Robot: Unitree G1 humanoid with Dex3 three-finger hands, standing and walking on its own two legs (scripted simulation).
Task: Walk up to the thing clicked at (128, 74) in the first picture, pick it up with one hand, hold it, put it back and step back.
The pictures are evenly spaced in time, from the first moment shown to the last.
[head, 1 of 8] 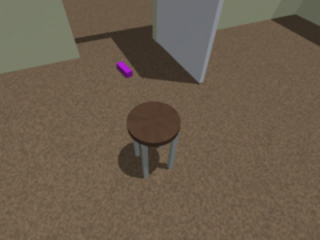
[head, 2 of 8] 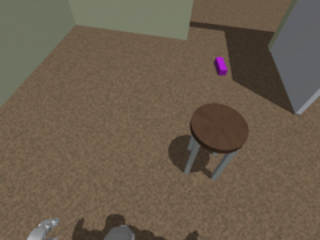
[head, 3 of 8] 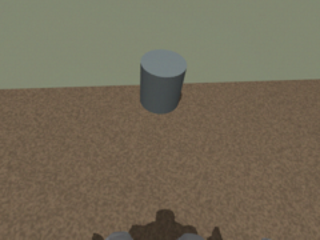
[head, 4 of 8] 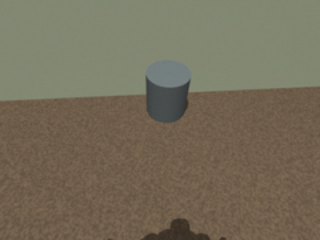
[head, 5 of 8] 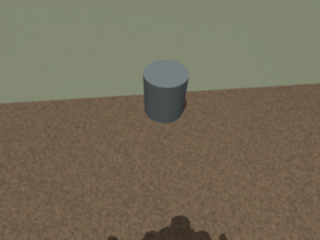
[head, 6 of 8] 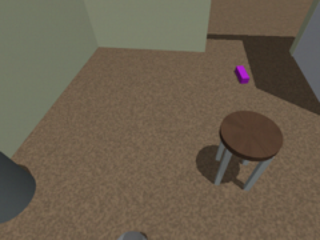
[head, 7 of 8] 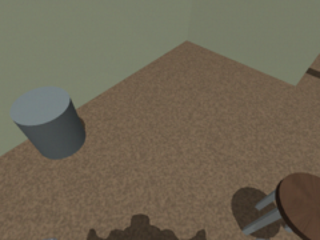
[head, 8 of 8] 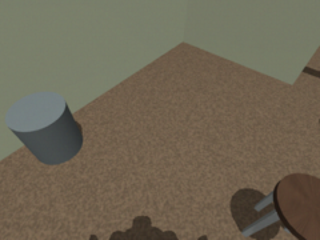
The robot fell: no
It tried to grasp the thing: no
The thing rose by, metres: 0.00
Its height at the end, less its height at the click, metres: +0.00
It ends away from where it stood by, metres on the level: 0.00
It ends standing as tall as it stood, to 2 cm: yes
